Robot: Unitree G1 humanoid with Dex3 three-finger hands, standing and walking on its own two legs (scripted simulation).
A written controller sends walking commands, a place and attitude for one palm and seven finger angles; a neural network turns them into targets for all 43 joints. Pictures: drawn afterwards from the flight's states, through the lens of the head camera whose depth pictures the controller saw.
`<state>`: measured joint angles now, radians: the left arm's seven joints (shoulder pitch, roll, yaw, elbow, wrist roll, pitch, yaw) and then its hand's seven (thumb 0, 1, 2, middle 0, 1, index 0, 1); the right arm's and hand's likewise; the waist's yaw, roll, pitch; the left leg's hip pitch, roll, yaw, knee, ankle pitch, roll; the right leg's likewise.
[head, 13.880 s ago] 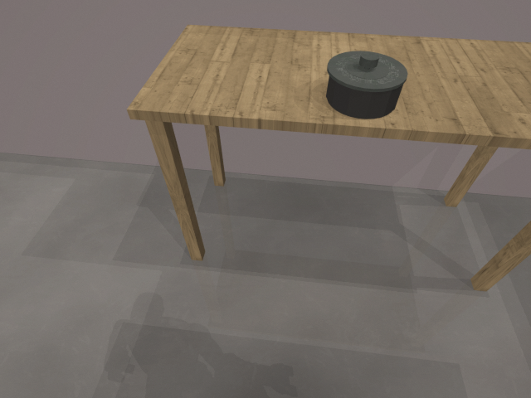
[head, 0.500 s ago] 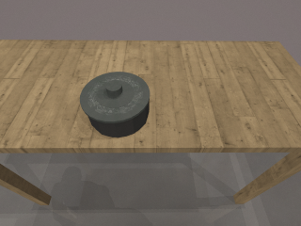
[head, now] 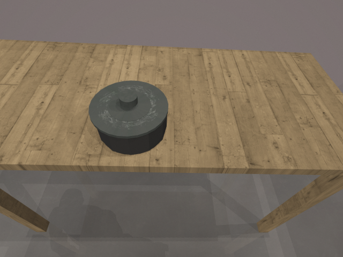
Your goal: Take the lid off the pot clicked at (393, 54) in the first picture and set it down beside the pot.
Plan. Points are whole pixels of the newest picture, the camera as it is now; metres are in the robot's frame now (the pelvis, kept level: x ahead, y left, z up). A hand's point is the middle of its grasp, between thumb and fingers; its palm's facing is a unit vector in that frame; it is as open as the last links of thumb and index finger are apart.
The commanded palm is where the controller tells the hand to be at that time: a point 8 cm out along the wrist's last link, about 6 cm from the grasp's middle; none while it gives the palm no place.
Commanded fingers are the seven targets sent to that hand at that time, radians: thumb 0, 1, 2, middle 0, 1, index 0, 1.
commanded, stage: look again from close up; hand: left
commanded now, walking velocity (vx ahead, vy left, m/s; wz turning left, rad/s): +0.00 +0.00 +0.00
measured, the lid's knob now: (128, 98) +0.44 +0.14 +0.12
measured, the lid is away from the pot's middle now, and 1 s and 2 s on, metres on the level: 0.00 0.00 0.00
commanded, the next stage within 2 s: lift the closed hand beside the body in 0.16 s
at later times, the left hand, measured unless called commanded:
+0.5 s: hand (96, 249) +0.14 +0.17 -0.05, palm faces +0.18 -0.94 -0.29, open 6.2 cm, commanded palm +0.08 +0.22 -0.01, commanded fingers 0.00 0.90 0.90 -0.77 -0.92 -0.77 -0.92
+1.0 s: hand out of the picture +0.09 +0.18 +0.05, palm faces +0.34 -0.87 -0.37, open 3.1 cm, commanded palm +0.03 +0.21 +0.09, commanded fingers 0.00 0.90 0.90 -1.30 -1.50 -1.30 -1.50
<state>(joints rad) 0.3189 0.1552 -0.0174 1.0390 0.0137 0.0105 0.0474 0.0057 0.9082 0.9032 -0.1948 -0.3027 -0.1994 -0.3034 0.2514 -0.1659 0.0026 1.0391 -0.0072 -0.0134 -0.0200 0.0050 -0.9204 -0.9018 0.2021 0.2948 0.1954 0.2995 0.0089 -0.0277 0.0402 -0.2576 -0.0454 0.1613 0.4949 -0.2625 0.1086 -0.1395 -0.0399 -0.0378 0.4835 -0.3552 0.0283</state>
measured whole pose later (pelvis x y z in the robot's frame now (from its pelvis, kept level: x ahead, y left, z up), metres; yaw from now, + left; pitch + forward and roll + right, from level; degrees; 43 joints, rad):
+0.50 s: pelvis -0.01 -0.01 +0.00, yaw +3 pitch +1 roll +0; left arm 0.45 0.15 -0.01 0.22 0.01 0.01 0.12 0.02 0.95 0.90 -0.39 -0.52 -0.39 -0.52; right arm 0.23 -0.22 -0.02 0.79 0.02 -0.17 0.04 0.01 -0.92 -0.90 0.20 0.29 0.20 0.30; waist -0.01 0.06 -0.07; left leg -0.25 -0.07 0.12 0.44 -0.21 0.09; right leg -0.13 -0.04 -0.03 0.45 -0.34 0.02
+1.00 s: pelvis -0.03 -0.07 +0.01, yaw +5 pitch -4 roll -1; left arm 0.68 0.27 0.15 -0.23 -0.05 -0.07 0.06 0.02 0.90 0.90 -1.25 -1.45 -1.25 -1.45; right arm 0.20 -0.20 0.02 0.58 0.00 -0.09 -0.05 0.01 -0.90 -0.90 0.20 0.30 0.20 0.30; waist 0.06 0.06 0.03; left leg -0.19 0.01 0.05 0.42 -0.16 0.02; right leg -0.02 0.05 -0.09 0.35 -0.26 -0.06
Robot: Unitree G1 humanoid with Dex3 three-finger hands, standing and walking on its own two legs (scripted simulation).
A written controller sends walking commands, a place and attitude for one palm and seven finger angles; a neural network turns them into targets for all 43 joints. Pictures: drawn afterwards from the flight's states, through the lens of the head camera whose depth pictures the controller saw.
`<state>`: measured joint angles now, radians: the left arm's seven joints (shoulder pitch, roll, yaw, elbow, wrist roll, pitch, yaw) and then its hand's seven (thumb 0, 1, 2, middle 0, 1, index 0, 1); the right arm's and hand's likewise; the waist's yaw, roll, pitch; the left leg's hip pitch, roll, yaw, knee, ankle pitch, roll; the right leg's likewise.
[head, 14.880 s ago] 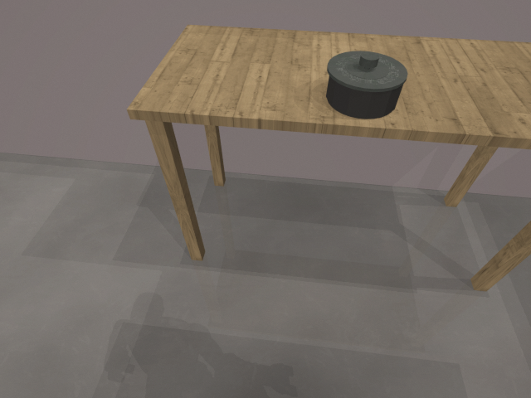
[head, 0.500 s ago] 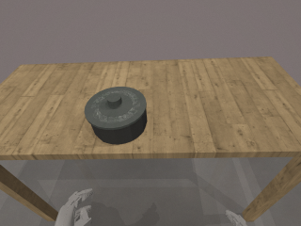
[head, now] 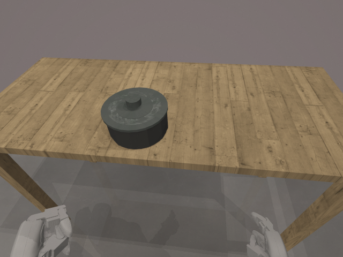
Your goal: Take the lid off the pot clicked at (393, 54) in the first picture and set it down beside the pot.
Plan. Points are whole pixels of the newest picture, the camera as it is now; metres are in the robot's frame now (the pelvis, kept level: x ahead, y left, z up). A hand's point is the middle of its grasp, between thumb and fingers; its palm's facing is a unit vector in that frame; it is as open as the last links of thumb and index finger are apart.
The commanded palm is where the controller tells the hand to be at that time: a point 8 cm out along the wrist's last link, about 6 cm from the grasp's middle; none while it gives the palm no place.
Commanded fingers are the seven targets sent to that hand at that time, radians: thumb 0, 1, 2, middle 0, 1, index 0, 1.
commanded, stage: raise the hand higher, near the body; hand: left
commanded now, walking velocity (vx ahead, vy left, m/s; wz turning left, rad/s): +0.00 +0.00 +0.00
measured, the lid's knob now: (133, 100) +0.48 +0.17 +0.12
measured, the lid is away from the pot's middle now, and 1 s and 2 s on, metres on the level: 0.00 0.00 0.00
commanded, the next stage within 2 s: reach forward and open the fingers in 0.76 s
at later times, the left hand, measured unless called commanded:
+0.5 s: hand (58, 206) +0.17 +0.24 +0.11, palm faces +0.28 -0.85 -0.44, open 3.1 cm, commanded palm +0.12 +0.28 +0.14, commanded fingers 0.00 0.90 0.90 -1.30 -1.50 -1.30 -1.50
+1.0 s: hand (47, 178) +0.20 +0.25 +0.15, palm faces +0.25 -0.49 -0.84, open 3.0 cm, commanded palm +0.16 +0.28 +0.19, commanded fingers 0.00 0.64 1.07 -1.23 -1.22 -1.23 -1.22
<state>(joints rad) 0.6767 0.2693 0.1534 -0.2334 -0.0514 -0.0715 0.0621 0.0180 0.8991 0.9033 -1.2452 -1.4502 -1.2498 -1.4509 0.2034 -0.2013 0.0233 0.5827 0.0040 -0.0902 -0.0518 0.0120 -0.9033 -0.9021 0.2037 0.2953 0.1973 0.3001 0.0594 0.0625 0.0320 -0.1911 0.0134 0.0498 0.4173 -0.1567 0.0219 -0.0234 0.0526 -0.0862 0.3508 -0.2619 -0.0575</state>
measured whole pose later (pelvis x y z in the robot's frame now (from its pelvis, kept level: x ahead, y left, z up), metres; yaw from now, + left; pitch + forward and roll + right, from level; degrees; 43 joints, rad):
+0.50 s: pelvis +0.02 +0.01 +0.00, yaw -1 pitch -3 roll +0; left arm 0.70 0.32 0.23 -0.43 -0.05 -0.11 0.06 0.02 0.89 0.90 -1.29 -1.50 -1.30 -1.50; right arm 0.15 -0.22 -0.02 0.58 0.02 -0.10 -0.06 0.01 -0.91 -0.90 0.20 0.29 0.19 0.30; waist 0.07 0.06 0.02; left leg -0.16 0.00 0.08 0.41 -0.19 0.03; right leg 0.00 0.04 -0.06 0.34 -0.29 -0.04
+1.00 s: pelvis +0.00 +0.03 +0.00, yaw -1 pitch -2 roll -1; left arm 0.51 0.48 0.22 -0.60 0.39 0.03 0.09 0.02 0.85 0.93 -1.29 -1.45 -1.29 -1.46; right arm 0.16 -0.25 0.03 0.54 0.01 0.02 -0.01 0.01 -0.90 -0.90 0.20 0.30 0.20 0.30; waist 0.08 0.09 0.02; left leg -0.26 -0.01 0.09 0.47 -0.19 0.06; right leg -0.12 0.02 -0.05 0.45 -0.31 -0.02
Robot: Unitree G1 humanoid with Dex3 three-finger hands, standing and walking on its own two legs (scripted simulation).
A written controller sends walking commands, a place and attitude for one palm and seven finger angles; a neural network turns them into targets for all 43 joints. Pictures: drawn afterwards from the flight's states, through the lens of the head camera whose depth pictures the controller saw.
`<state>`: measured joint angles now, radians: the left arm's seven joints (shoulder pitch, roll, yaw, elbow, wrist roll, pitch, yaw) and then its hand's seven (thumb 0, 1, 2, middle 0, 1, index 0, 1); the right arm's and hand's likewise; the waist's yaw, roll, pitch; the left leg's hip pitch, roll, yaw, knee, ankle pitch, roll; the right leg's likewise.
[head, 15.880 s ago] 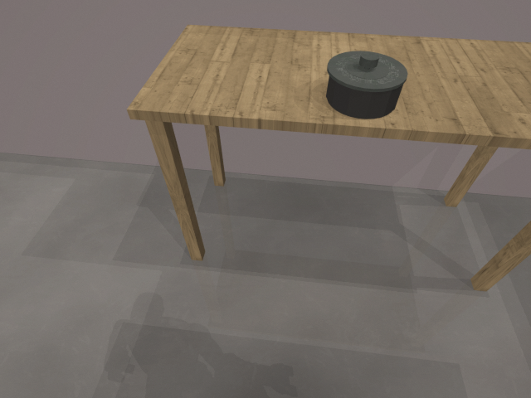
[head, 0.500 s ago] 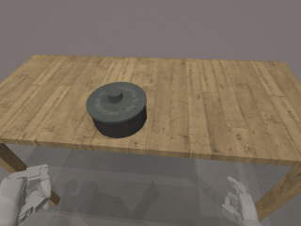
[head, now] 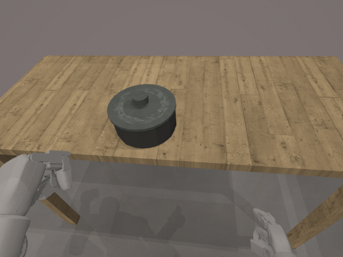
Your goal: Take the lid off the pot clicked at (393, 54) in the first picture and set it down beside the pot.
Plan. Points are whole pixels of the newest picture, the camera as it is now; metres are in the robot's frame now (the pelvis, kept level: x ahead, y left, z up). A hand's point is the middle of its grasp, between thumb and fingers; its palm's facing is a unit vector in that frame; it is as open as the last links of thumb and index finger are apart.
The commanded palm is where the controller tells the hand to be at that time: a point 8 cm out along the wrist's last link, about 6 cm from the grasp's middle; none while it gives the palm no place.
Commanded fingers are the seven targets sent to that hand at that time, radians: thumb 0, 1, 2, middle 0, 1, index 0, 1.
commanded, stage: reach forward and open the fingers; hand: left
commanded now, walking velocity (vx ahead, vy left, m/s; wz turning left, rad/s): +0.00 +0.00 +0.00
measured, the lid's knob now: (140, 98) +0.48 +0.15 +0.12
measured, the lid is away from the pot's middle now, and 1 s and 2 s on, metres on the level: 0.00 0.00 0.00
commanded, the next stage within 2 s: move the open hand above the knob in 0.96 s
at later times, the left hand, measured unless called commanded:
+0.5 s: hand (40, 174) +0.21 +0.27 +0.16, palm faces -0.10 -0.04 -0.99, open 5.6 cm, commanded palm +0.18 +0.26 +0.22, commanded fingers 0.00 -0.15 1.52 -0.95 -0.33 -0.95 -0.33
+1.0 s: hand (43, 146) +0.25 +0.27 +0.19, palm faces -0.05 +0.02 -1.00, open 9.9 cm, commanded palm +0.22 +0.27 +0.25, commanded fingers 0.00 -0.35 1.57 -0.86 -0.08 -0.86 -0.08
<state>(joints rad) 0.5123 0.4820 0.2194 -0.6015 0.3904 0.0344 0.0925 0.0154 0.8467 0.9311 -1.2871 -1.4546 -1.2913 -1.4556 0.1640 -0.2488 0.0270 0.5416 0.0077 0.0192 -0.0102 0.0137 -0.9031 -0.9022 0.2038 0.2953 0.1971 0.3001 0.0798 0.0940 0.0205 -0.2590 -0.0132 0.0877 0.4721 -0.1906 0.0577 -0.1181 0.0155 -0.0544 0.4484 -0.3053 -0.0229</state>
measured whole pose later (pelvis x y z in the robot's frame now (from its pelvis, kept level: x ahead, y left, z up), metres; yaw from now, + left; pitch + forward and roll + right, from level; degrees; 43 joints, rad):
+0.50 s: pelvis -0.04 +0.00 +0.00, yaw +3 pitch -3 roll -2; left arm 0.05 0.71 0.08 -0.28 0.70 0.09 -0.32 0.00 0.14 1.38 -1.06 -0.67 -1.07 -0.67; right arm 0.07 -0.28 0.03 0.57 0.06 0.06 0.01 0.01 -0.91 -0.90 0.20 0.29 0.19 0.30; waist 0.08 0.16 0.04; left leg -0.28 -0.03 0.05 0.44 -0.10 0.07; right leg -0.14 0.01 -0.10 0.44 -0.25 -0.02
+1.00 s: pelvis -0.05 +0.02 +0.00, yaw +2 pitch -4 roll -1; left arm -0.25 0.72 0.00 -0.12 0.74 0.08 -0.38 0.00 -0.33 1.58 -0.87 -0.10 -0.88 -0.10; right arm 0.10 -0.28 0.03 0.60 0.06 0.05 0.01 0.01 -0.91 -0.90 0.20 0.29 0.19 0.30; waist 0.07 0.14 0.05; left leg -0.27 -0.05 0.06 0.42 -0.08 0.09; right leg -0.15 -0.01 -0.09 0.47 -0.25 0.00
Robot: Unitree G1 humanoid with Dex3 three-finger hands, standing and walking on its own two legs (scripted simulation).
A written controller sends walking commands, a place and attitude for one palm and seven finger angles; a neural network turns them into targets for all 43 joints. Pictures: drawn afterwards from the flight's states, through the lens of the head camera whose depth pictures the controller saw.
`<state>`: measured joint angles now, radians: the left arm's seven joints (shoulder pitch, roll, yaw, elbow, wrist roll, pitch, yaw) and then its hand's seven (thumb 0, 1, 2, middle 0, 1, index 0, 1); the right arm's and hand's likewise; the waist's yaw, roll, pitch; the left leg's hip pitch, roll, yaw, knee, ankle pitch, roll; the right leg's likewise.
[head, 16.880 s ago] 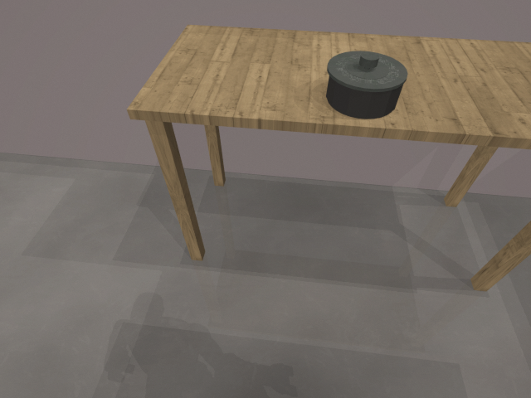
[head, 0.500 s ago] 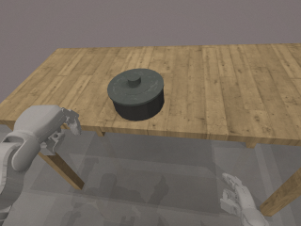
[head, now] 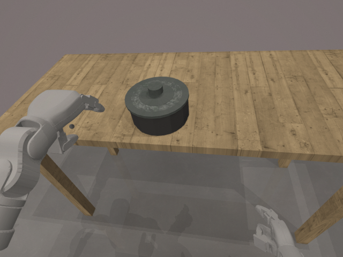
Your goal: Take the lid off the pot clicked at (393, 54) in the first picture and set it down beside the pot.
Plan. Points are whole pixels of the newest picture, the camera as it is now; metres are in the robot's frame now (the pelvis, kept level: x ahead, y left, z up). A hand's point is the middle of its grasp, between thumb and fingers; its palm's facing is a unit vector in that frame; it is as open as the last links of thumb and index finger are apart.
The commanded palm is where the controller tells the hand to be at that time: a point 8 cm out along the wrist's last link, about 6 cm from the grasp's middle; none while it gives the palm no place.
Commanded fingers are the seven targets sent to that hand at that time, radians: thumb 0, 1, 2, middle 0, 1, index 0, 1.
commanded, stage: move the open hand above the knob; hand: left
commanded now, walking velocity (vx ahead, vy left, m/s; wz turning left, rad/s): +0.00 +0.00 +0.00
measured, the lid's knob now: (155, 88) +0.53 +0.12 +0.12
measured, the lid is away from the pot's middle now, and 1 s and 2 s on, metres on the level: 0.00 0.00 0.00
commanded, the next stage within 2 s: none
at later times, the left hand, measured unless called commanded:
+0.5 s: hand (105, 114) +0.36 +0.19 +0.18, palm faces -0.12 -0.03 -0.99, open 10.0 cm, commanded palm +0.34 +0.20 +0.26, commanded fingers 0.00 -0.35 1.58 -0.86 -0.08 -0.86 -0.08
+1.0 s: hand (120, 84) +0.44 +0.18 +0.20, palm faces -0.13 -0.06 -0.99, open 10.0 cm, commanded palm +0.41 +0.17 +0.26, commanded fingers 0.00 -0.35 1.58 -0.86 -0.08 -0.86 -0.08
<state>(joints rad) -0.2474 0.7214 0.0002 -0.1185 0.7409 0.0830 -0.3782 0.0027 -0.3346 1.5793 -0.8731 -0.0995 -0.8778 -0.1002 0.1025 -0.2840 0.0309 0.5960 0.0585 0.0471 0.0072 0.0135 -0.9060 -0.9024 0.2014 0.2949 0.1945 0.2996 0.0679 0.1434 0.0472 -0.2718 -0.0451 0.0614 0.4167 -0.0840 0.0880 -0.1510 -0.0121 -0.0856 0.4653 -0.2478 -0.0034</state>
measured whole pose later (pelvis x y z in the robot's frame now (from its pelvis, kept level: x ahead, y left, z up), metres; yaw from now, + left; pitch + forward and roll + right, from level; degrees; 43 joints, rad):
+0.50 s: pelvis +0.02 +0.00 +0.00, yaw +0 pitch -2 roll -1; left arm -0.42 0.60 -0.15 -0.03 0.78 0.18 -0.42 0.00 -0.34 1.58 -0.86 -0.09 -0.87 -0.09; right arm 0.09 -0.28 0.04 0.59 0.07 0.08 0.04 0.01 -0.91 -0.90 0.20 0.29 0.19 0.30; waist 0.05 0.14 0.03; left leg -0.29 -0.06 0.06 0.43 -0.11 0.09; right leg -0.17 -0.02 -0.08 0.48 -0.27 0.00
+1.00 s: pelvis +0.04 -0.02 +0.00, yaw +0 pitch +1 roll +0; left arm -0.73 0.58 -0.18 0.31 0.81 0.26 -0.42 0.00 -0.34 1.58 -0.86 -0.09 -0.87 -0.09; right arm 0.12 -0.30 0.03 0.61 0.08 0.11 0.04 0.01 -0.91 -0.90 0.20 0.29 0.19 0.30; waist 0.01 0.11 0.00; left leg -0.32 -0.05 0.06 0.44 -0.14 0.07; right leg -0.20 -0.01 -0.08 0.49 -0.30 -0.02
